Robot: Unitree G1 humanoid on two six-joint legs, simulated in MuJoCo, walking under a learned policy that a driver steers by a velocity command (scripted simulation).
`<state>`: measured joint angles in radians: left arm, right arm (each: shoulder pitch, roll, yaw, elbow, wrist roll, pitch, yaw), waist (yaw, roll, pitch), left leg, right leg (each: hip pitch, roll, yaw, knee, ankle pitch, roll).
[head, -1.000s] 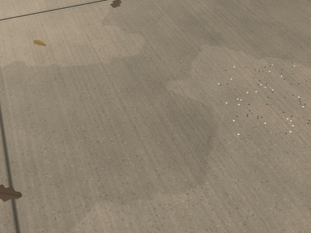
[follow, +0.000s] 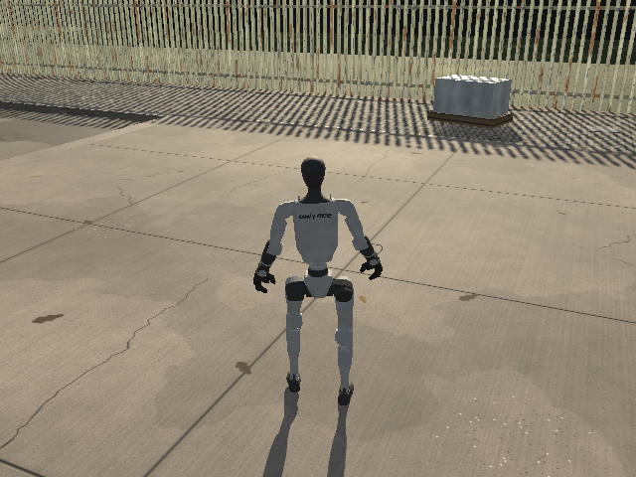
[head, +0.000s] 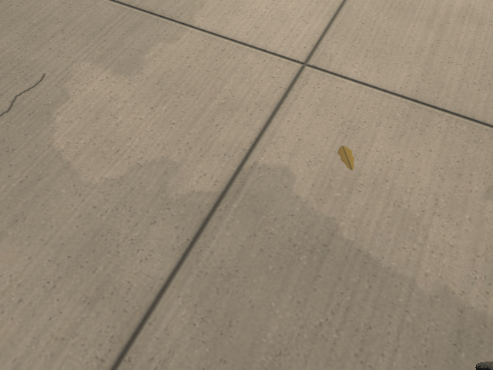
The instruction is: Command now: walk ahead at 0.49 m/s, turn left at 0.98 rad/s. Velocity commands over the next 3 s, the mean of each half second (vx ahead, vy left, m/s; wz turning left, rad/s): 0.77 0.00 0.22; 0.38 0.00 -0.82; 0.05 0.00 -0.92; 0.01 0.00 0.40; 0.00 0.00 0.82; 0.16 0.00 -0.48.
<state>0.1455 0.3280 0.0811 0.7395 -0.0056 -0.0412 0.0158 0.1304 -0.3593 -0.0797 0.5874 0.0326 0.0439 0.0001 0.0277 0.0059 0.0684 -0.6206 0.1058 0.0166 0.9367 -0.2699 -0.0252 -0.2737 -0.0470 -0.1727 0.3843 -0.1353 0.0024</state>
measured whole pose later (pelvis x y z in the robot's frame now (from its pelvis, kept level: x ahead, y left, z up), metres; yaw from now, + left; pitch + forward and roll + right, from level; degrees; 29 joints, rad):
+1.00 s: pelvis +0.64 +0.06 -0.02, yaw -26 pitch +2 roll +1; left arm 0.23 0.35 0.11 0.65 -0.02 0.05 0.05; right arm 0.01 -0.28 -0.04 0.57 -0.02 -0.10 -0.02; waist 0.06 0.00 0.04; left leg -0.51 -0.10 -0.13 0.44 0.04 -0.01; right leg -0.24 0.24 0.31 0.84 -0.54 -0.05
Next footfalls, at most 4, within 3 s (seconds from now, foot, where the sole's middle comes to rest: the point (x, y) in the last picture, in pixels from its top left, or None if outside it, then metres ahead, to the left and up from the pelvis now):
0.14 left None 0.09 0.13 -0.77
0.56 right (245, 322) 0.55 0.02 -0.77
0.98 left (233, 224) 0.86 0.07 -0.77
1.42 right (276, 300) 0.62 -0.06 -0.78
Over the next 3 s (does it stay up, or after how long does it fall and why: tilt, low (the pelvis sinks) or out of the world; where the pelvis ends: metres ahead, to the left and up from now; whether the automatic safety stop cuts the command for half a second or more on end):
stays up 0.77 -0.03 0.00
